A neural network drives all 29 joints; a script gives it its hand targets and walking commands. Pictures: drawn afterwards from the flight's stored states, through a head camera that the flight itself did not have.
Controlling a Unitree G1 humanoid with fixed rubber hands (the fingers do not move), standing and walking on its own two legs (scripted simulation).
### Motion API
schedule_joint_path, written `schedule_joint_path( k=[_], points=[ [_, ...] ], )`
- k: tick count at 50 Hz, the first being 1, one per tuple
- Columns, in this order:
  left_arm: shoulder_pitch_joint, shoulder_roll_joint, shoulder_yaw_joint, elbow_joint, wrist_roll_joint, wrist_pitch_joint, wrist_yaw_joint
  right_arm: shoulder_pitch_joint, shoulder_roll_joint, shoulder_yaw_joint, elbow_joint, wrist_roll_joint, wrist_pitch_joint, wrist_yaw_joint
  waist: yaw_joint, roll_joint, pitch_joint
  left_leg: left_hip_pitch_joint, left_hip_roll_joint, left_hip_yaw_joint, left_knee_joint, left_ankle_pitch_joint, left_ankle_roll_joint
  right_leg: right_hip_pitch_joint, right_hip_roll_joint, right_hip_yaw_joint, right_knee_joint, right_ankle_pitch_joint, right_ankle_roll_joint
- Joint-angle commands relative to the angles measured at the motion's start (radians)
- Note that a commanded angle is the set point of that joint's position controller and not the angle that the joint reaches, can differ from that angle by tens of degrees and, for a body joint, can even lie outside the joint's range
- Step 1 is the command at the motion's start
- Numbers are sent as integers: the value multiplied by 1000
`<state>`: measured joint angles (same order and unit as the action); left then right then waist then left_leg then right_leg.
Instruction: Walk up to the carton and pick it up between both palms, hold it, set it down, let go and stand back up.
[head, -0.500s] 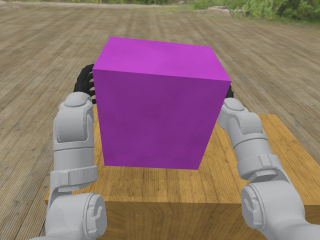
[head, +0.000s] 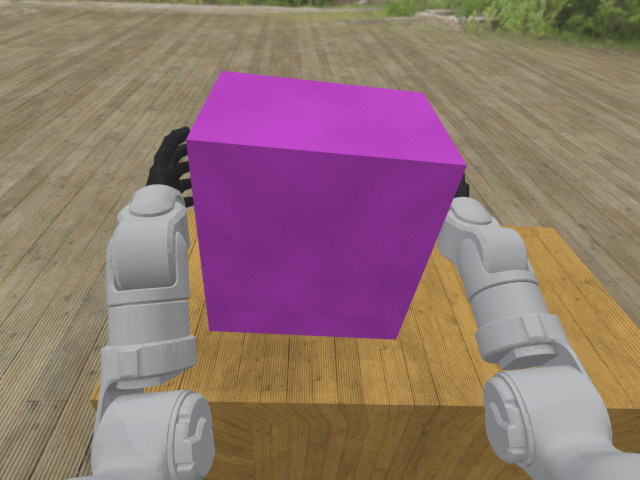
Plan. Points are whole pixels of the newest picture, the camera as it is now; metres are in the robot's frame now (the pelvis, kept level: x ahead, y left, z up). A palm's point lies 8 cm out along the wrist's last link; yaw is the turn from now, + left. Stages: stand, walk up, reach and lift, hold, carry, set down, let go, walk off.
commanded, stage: hold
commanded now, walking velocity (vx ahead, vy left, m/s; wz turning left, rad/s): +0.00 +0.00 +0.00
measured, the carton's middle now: (314, 214) +0.38 +0.00 +0.20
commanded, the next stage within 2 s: set down in 0.04 s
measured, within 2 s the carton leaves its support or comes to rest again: neither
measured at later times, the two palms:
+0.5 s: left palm (183, 197) +0.39 +0.16 +0.22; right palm (441, 241) +0.37 -0.17 +0.17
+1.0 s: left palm (197, 211) +0.41 +0.15 +0.19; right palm (443, 253) +0.37 -0.18 +0.15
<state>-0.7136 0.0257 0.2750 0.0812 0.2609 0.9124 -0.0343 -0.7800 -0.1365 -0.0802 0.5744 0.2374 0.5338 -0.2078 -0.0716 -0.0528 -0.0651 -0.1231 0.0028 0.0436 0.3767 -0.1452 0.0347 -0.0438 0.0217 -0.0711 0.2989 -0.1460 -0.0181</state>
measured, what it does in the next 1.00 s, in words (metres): stands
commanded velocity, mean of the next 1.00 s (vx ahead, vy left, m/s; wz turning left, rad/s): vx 0.00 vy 0.00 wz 0.00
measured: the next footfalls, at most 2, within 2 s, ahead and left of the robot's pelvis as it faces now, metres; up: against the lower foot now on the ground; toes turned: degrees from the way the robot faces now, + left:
none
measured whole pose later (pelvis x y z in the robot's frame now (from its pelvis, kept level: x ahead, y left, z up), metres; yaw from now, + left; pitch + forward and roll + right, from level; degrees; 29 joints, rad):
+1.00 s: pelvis +0.03 +0.01 +0.00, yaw +1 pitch -10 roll -1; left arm -0.63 0.00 0.23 0.21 0.30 0.57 -0.09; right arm -0.55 -0.02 -0.17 0.57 0.10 0.17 -0.21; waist -0.12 -0.10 0.07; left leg -0.01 -0.03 0.04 0.36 -0.19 0.05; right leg 0.09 0.00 -0.08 0.26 -0.18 0.01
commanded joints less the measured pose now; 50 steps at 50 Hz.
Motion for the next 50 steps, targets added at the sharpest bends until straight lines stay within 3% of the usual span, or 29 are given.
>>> schedule_joint_path(
  k=[1,6,13,19,24,27,31,36,39,43,47,50],
  points=[
    [-777,-520,-441,-107,-197,-85,-122,-1000,575,311,-422,126,-83,164,-11,85,-402,151,1,-49,-67,159,-29,72,34,46,-26,112,30],
    [-751,-487,-349,-6,-138,-141,-170,-944,563,224,-362,48,-145,163,-20,39,-309,176,-22,-36,-118,8,-2,62,14,21,-67,20,47],
    [-782,-492,-360,38,-105,-292,-182,-946,585,185,-395,-86,-350,169,-35,70,-364,269,-27,-18,-99,70,-14,93,3,-29,-59,71,50],
    [-636,-449,-301,112,-32,-317,-203,-831,543,192,-351,-138,-432,156,-20,38,-242,255,-24,3,-118,66,-5,132,-6,-46,-64,79,56],
    [-614,-481,-357,80,-49,-342,-200,-832,522,226,-403,-138,-496,155,-22,38,-278,322,-13,1,-80,193,-26,108,9,-70,-57,149,54],
    [-590,-511,-424,47,-85,-359,-181,-853,521,273,-495,-121,-531,148,-25,38,-381,380,-11,-7,-32,306,-39,117,17,-70,-48,241,55],
    [-576,-525,-480,-23,-111,-390,-163,-798,532,319,-521,-113,-543,139,-40,50,-445,408,-9,-18,-4,403,-50,139,19,-64,-25,349,64],
    [-537,-515,-499,-42,-110,-383,-156,-739,536,347,-523,-97,-523,128,-48,50,-416,377,-13,-24,-2,419,-53,171,17,-47,-19,410,72],
    [-535,-516,-513,-73,-109,-386,-154,-709,542,358,-523,-78,-517,125,-52,80,-423,380,-14,-34,8,467,-65,181,17,-45,-7,455,71],
    [-521,-504,-505,-56,-99,-383,-156,-680,519,325,-487,-81,-509,130,-56,103,-387,395,-8,-41,0,440,-76,140,17,-49,-21,391,62],
    [-515,-475,-430,64,-67,-375,-182,-672,517,278,-426,-112,-493,130,-54,55,-265,321,-11,-26,-51,282,-52,133,11,-50,-39,314,67],
    [-565,-484,-420,99,-73,-390,-191,-725,520,255,-445,-125,-509,141,-47,59,-314,313,-10,-21,-62,227,-51,114,7,-52,-44,274,61]
  ],
)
